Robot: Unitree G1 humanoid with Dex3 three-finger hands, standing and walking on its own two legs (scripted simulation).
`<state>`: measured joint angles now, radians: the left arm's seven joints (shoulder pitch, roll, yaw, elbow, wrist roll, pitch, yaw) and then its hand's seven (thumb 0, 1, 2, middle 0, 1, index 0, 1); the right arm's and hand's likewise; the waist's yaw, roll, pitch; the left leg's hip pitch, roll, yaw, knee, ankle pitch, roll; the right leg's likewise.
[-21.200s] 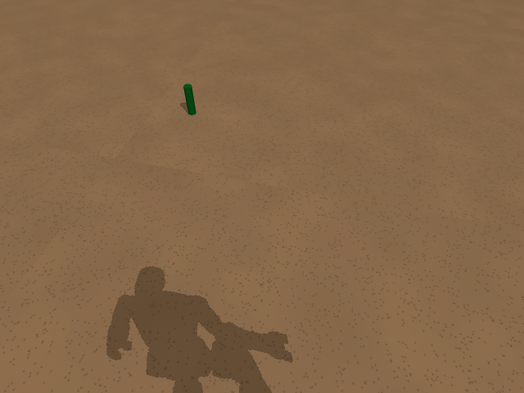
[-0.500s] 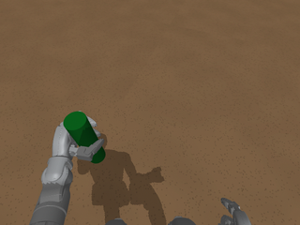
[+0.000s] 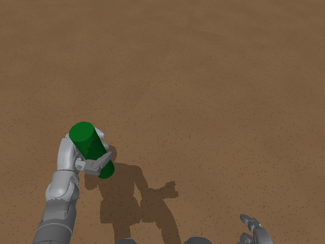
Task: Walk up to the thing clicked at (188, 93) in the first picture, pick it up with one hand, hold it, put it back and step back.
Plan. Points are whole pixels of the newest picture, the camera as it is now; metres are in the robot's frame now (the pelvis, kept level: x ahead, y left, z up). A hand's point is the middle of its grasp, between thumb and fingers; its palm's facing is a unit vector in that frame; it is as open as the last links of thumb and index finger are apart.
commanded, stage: crouch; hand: left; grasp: from the side
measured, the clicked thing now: (95, 153) +0.32 +0.17 +0.03
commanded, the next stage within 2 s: lower in 1.90 s
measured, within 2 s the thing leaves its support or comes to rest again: neither
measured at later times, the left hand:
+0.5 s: hand (105, 168) +0.34 +0.17 -0.10, palm faces +0.05 -1.00 +0.00, open 7.7 cm
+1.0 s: hand (114, 186) +0.37 +0.19 -0.35, palm faces +0.08 -1.00 -0.02, open 7.7 cm
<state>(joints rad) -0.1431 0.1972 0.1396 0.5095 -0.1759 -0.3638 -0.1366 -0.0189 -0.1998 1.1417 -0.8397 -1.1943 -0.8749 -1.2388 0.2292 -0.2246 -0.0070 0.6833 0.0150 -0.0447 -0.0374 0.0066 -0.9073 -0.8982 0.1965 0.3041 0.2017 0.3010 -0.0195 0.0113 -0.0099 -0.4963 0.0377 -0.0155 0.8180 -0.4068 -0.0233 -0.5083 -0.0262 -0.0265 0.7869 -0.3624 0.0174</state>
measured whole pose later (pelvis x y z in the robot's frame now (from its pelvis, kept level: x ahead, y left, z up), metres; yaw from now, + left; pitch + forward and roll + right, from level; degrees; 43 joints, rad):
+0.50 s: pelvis -0.02 +0.00 -0.08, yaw +0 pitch +21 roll -2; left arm -0.32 0.22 0.24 0.83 -0.16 -0.68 -0.19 -0.02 -0.20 1.14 -0.85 -1.18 -0.88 -1.22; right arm 0.19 -0.25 -0.03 0.68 -0.04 -0.08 0.02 0.00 -0.89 -0.90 0.20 0.30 0.20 0.30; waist -0.07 -0.02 -0.11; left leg -1.09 0.03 -0.05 1.29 -0.56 -0.03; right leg -1.10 -0.03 -0.04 1.25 -0.51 0.02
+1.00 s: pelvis -0.07 +0.00 -0.30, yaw -1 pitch +34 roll -3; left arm -0.65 0.35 0.41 1.12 -0.08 -0.78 -0.20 -0.02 -0.19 1.14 -0.84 -1.19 -0.88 -1.23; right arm 0.10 -0.26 0.02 0.71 -0.11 -0.05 0.08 0.00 -0.91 -0.90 0.20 0.30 0.20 0.30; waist -0.12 -0.02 -0.15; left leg -1.94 0.01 -0.09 2.06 -0.71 -0.04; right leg -1.95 -0.04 -0.03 2.00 -0.64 0.01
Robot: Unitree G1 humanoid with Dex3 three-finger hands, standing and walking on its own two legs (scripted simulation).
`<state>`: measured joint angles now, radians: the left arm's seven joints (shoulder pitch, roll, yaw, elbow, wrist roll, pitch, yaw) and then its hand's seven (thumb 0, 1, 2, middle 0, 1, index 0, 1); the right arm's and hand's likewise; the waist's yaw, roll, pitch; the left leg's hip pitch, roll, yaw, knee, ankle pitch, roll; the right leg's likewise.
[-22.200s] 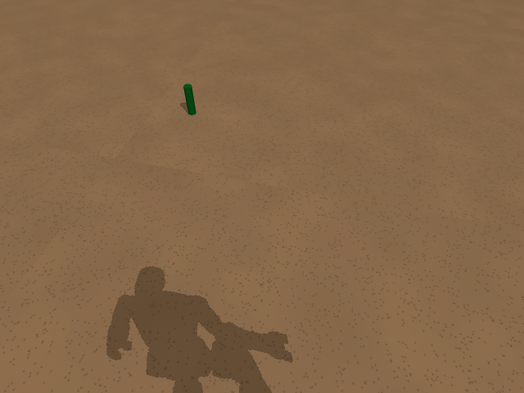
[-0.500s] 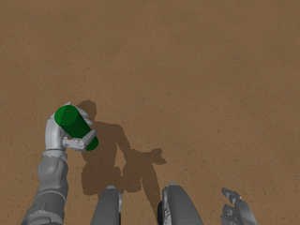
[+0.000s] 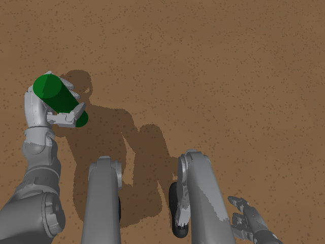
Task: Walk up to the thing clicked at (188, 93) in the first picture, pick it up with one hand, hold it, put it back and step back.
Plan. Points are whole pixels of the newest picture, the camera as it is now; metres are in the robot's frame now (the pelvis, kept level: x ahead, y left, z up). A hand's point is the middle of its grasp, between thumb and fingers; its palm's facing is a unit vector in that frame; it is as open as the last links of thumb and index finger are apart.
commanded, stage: crouch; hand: left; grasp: from the side
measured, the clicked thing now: (66, 105) +0.43 +0.21 -0.06
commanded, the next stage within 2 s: lower in 0.90 s
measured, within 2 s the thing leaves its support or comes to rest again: neither
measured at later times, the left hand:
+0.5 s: hand (77, 108) +0.46 +0.21 -0.17, palm faces +0.12 -0.99 -0.01, open 7.7 cm
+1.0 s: hand (81, 113) +0.47 +0.21 -0.22, palm faces +0.09 -0.99 -0.04, open 7.7 cm
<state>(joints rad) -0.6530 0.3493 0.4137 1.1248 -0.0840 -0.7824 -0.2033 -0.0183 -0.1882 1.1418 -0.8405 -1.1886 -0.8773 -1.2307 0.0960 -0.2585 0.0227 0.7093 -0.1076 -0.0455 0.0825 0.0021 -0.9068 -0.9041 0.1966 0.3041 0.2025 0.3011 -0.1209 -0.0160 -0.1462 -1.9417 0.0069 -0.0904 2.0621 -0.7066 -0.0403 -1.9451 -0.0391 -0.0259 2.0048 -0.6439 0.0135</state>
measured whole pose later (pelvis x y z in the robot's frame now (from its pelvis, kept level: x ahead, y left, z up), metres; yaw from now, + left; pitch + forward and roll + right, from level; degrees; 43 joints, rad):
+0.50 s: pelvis -0.02 +0.01 -0.10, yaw -3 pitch +29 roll -7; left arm -0.76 0.49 0.50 1.22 -0.03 -0.76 -0.15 -0.02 -0.20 1.15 -0.85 -1.17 -0.89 -1.22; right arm 0.11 -0.29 0.11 0.72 -0.14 0.00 0.11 0.00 -0.91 -0.90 0.20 0.30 0.20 0.30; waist -0.21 -0.03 -0.03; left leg -2.21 -0.02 -0.15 2.39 -0.70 -0.04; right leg -2.19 -0.03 -0.05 2.28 -0.61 0.04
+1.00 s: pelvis -0.02 +0.01 -0.13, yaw -6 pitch +26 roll -10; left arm -0.75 0.57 0.49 1.20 -0.02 -0.80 -0.13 -0.02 -0.19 1.15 -0.84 -1.19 -0.88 -1.23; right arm 0.03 -0.33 0.19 0.69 -0.20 0.03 0.14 0.00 -0.91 -0.90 0.20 0.30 0.20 0.30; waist -0.23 -0.07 0.09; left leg -2.26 -0.03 -0.20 2.50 -0.70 -0.04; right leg -2.20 -0.02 -0.09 2.35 -0.60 0.05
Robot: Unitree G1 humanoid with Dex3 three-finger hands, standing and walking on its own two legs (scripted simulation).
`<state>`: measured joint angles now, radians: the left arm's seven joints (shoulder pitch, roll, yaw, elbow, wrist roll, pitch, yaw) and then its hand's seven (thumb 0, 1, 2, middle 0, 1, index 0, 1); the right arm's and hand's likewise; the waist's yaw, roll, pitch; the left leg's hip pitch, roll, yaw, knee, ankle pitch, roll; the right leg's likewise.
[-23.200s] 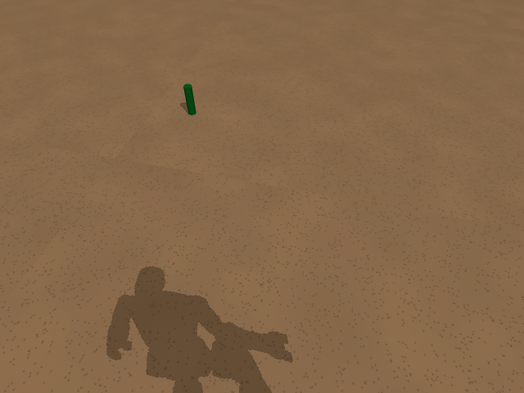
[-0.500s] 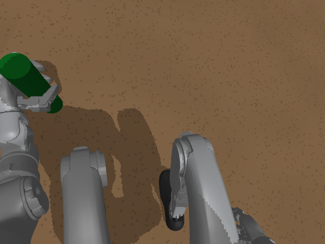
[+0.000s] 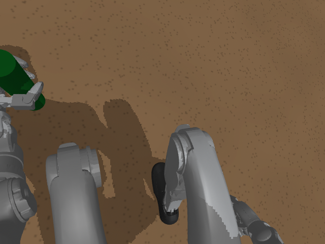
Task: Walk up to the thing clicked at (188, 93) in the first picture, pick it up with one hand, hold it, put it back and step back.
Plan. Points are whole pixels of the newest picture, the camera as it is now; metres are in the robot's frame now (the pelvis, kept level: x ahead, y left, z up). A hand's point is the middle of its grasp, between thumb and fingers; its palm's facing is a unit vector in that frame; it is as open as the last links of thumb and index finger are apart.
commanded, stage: lower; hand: left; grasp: from the side
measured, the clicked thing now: (19, 86) +0.46 +0.25 -0.10
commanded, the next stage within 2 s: loosen in 1.40 s
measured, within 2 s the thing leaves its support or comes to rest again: rests again in 1.74 s
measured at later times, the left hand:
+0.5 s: hand (29, 90) +0.47 +0.25 -0.16, palm faces +0.23 -0.97 -0.02, open 7.7 cm
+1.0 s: hand (34, 94) +0.47 +0.24 -0.18, palm faces +0.23 -0.97 -0.03, open 7.6 cm
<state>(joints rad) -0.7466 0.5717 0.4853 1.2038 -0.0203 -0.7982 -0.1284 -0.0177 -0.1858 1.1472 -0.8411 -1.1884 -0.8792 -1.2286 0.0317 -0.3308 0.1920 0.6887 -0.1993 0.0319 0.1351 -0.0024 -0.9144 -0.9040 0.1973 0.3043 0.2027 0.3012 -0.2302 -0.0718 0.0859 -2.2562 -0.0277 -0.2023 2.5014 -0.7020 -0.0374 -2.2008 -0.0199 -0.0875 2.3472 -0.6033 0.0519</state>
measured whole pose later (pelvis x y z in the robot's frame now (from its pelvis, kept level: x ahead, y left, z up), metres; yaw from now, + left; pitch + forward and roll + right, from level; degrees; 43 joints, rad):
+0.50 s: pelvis +0.00 +0.01 -0.02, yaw -3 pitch +21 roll -14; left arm -0.75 0.71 0.54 1.32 -0.02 -0.93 -0.07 -0.02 -0.19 1.15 -0.85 -1.18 -0.89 -1.22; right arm -0.04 -0.36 0.33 0.65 -0.28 0.04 0.15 0.00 -0.92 -0.90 0.20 0.30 0.20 0.30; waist -0.28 -0.16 0.22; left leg -2.25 -0.03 -0.27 2.59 -0.72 -0.04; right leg -2.17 0.00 -0.14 2.37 -0.59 0.07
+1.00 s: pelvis -0.01 +0.01 -0.02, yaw -5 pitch +17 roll -16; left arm -0.75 0.80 0.52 1.42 0.01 -1.00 0.00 -0.02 -0.18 1.15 -0.84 -1.19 -0.88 -1.23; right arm -0.10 -0.37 0.43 0.61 -0.33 0.04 0.15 0.00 -0.91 -0.90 0.20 0.30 0.20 0.30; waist -0.30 -0.21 0.28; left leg -2.23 -0.03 -0.32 2.62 -0.72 -0.02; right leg -2.12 0.02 -0.18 2.36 -0.58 0.08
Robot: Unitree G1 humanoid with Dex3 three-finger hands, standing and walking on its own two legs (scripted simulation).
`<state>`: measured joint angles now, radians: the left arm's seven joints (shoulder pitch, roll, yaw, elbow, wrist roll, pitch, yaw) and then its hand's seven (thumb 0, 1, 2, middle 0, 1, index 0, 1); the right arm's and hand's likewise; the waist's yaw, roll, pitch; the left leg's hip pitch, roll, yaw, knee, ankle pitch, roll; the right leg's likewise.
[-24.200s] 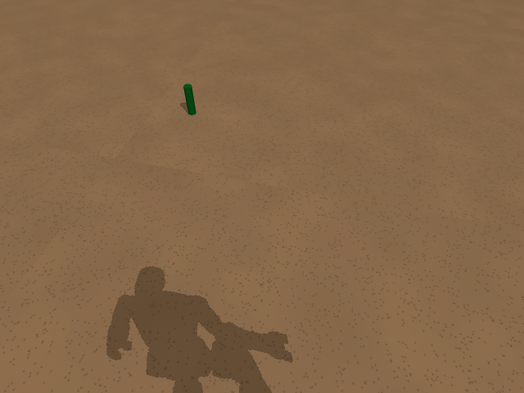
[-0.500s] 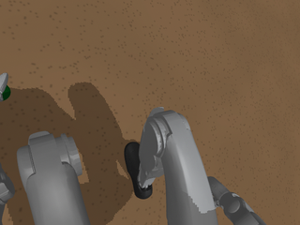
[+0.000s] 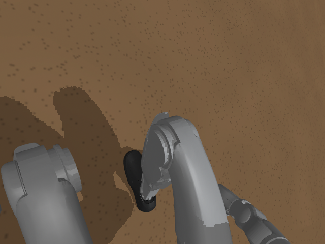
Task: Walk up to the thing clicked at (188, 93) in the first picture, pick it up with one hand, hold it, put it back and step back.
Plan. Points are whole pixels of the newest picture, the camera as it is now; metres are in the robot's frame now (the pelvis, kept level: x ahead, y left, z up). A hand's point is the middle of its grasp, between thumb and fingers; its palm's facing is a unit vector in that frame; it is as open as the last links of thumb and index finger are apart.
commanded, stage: lower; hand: left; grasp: from the side
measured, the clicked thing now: out of the picture +0.45 +0.27 -0.18
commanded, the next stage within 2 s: loosen in 0.40 s
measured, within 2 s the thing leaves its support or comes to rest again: rests again in 0.74 s
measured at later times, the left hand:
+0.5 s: hand out of the picture +0.46 +0.26 -0.18, palm faces +0.32 -0.95 -0.03, open 7.6 cm
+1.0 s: hand out of the picture +0.46 +0.26 -0.17, palm faces +0.31 -0.95 +0.01, open 10.1 cm
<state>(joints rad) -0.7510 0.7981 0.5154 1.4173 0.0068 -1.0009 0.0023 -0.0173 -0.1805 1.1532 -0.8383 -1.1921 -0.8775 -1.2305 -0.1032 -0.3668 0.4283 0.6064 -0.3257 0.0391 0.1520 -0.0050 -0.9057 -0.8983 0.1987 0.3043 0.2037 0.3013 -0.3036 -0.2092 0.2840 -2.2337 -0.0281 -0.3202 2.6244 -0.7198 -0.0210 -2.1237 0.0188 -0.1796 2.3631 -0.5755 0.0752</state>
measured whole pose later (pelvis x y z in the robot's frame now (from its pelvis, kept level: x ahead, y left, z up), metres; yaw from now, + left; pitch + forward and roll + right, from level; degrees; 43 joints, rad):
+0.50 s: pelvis +0.00 +0.00 +0.00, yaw -1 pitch +16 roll -18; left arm -0.76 0.84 0.50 1.47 0.00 -1.04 0.03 -0.02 -0.18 1.15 -0.83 -1.20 -0.87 -1.24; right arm -0.14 -0.37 0.48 0.58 -0.35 0.04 0.15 -0.01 -0.89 -0.90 0.20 0.30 0.20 0.30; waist -0.31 -0.24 0.32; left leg -2.22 -0.02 -0.35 2.64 -0.72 -0.02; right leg -2.10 0.03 -0.20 2.35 -0.56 0.08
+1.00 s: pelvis -0.01 +0.01 +0.00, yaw -2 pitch +15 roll -18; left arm -0.76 0.84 0.46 1.47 -0.05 -1.07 0.01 0.00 -0.16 0.55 -0.78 -0.69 -0.78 -0.69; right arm -0.16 -0.37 0.50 0.56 -0.34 0.04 0.15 -0.01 -0.91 -0.89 0.20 0.30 0.20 0.30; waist -0.31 -0.24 0.30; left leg -2.22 -0.02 -0.36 2.64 -0.72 -0.01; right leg -2.09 0.04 -0.21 2.34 -0.56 0.08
